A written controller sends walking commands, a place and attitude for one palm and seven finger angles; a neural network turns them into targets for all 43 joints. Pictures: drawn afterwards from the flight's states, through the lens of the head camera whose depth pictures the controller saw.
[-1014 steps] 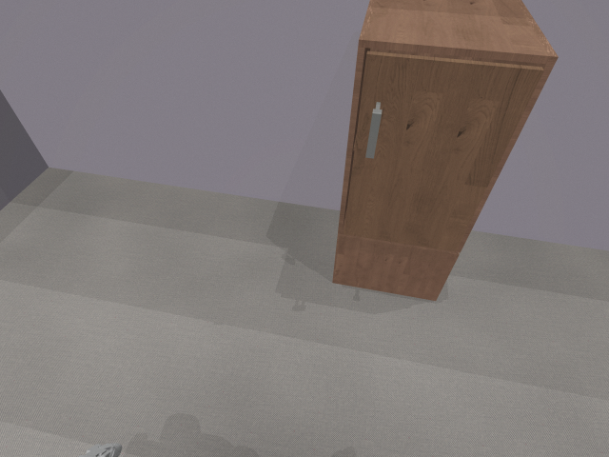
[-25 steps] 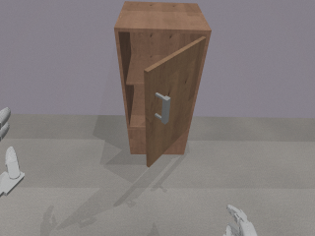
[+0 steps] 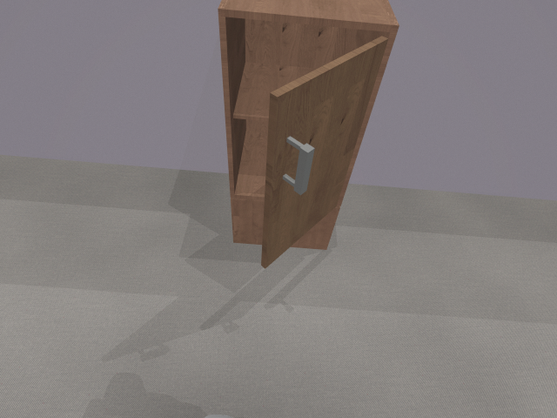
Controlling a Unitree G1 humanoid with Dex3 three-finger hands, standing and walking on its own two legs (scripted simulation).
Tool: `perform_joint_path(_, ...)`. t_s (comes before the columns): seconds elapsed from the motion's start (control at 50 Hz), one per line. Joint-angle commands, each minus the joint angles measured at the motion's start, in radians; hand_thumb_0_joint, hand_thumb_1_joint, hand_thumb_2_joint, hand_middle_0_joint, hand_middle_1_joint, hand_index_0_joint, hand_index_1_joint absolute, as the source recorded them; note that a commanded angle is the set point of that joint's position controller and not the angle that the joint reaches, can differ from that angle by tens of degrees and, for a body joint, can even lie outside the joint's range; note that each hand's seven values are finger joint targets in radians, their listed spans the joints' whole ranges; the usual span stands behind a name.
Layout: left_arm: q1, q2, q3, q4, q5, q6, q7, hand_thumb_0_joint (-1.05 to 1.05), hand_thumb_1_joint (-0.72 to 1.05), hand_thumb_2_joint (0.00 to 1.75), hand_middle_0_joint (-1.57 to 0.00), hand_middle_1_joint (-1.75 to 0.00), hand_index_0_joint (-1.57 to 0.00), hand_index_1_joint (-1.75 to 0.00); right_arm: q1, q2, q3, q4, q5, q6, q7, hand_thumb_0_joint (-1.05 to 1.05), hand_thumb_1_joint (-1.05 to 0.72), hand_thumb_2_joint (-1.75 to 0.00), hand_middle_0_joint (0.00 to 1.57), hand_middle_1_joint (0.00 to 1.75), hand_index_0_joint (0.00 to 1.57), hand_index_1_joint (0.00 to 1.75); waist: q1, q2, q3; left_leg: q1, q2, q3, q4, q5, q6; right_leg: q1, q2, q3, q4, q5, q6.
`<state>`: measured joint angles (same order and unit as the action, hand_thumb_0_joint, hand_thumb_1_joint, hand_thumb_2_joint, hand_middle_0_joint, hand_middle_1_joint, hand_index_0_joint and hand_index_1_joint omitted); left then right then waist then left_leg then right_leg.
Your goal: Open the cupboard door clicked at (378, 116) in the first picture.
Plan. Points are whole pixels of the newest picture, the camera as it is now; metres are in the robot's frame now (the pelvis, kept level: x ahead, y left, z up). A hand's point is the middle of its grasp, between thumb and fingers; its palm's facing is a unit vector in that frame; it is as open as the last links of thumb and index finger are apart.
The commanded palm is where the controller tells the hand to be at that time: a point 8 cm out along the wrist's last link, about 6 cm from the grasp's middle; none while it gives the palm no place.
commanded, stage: let the arm hang, fingers relaxed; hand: left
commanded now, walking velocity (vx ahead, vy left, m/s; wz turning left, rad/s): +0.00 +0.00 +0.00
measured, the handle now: (296, 165) +0.60 +0.00 -0.02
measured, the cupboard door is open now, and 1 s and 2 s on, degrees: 49 49 49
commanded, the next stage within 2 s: look to check the result in 0.66 s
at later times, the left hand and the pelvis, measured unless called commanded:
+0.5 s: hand out of the picture +0.01 +0.16 -0.17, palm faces +0.03 -0.99 -0.16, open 7.4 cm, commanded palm none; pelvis +0.01 +0.00 +0.00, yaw -1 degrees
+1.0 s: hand out of the picture +0.01 +0.16 -0.17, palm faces +0.03 -0.98 -0.19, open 7.4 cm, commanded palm none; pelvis +0.03 +0.00 +0.01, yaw -1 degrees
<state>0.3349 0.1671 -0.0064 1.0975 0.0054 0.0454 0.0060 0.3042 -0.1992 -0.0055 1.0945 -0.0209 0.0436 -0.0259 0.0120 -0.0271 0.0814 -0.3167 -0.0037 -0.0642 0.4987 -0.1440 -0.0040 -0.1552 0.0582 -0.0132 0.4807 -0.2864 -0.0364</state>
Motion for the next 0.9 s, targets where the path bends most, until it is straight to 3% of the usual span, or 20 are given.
perform_joint_path(0.0, 0.034, 0.110, 0.033, 0.006, 0.000, -0.044, 0.018, 0.00, 0.90, 0.90, -0.20, -0.30, -0.20, -0.30, -0.006, -0.088, -0.016, -0.035, 0.002, -0.035, -0.017, 0.00, -0.90, -0.90, 0.20, 0.30, 0.20, 0.30, -0.010, 0.109, -0.044, 0.073, 0.090, -0.097, -0.165, -0.151, 0.043, -0.055, -0.115, 0.103, -0.154, -0.033, -0.029)
perform_joint_path(0.1, 0.068, 0.077, 0.031, 0.043, 0.001, -0.046, 0.026, 0.00, 0.90, 0.90, -0.20, -0.30, -0.20, -0.30, 0.045, -0.055, -0.020, -0.005, 0.003, -0.030, -0.019, 0.00, -0.90, -0.90, 0.20, 0.30, 0.20, 0.30, -0.014, 0.032, -0.028, 0.087, 0.083, -0.079, -0.157, -0.137, 0.045, -0.082, -0.117, 0.105, -0.168, -0.060, -0.027)
perform_joint_path(0.18, 0.077, 0.060, 0.030, 0.050, 0.001, -0.046, 0.033, 0.00, 0.90, 0.90, -0.20, -0.30, -0.20, -0.30, 0.070, -0.018, -0.020, 0.013, 0.000, -0.026, -0.017, 0.00, -0.90, -0.90, 0.20, 0.30, 0.20, 0.30, -0.020, -0.001, 0.024, 0.085, 0.073, -0.052, -0.138, -0.110, 0.040, -0.133, -0.125, 0.112, -0.178, -0.095, -0.026)
perform_joint_path(0.36, 0.074, 0.045, 0.034, 0.033, 0.004, -0.048, 0.039, 0.00, 0.90, 0.90, -0.20, -0.30, -0.20, -0.30, 0.074, 0.013, -0.017, 0.024, -0.005, -0.028, -0.013, 0.00, -0.90, -0.90, 0.20, 0.30, 0.20, 0.30, -0.019, 0.019, 0.072, 0.065, 0.067, -0.050, -0.137, -0.112, 0.041, -0.175, -0.123, 0.119, -0.166, -0.112, -0.026)
perform_joint_path(0.54, 0.049, 0.044, 0.037, 0.026, 0.002, -0.053, 0.037, 0.00, 0.90, 0.90, -0.20, -0.30, -0.20, -0.30, 0.061, 0.009, -0.014, 0.018, -0.004, -0.038, -0.016, 0.00, -0.90, -0.90, 0.20, 0.30, 0.20, 0.30, -0.018, 0.038, 0.046, 0.082, 0.067, -0.042, -0.135, -0.049, 0.037, -0.127, -0.126, 0.116, -0.161, -0.029, -0.023)
perform_joint_path(0.56, 0.050, 0.044, 0.036, 0.026, 0.001, -0.054, 0.036, 0.00, 0.90, 0.90, -0.20, -0.30, -0.20, -0.30, 0.056, 0.005, -0.014, 0.017, -0.004, -0.040, -0.017, 0.00, -0.90, -0.90, 0.20, 0.30, 0.20, 0.30, -0.017, 0.071, 0.040, 0.089, 0.071, -0.042, -0.136, -0.034, 0.037, -0.123, -0.127, 0.116, -0.159, -0.007, -0.023)
perform_joint_path(0.7, 0.049, 0.052, 0.034, 0.033, 0.000, -0.057, 0.037, 0.00, 0.90, 0.90, -0.20, -0.30, -0.20, -0.30, 0.040, -0.014, -0.014, 0.015, 0.000, -0.043, -0.020, 0.00, -0.90, -0.90, 0.20, 0.30, 0.20, 0.30, -0.015, 0.046, -0.001, 0.132, 0.078, -0.039, -0.122, 0.032, 0.038, -0.083, -0.130, 0.107, -0.161, 0.059, -0.018)
perform_joint_path(0.88, 0.044, 0.053, 0.031, 0.042, -0.001, -0.056, 0.038, 0.00, 0.90, 0.90, -0.20, -0.30, -0.20, -0.30, 0.027, -0.022, -0.011, 0.023, 0.000, -0.042, -0.021, 0.00, -0.90, -0.90, 0.20, 0.30, 0.20, 0.30, -0.018, 0.027, 0.009, 0.143, 0.081, -0.044, -0.134, 0.042, 0.039, -0.071, -0.128, 0.105, -0.165, 0.070, -0.015)
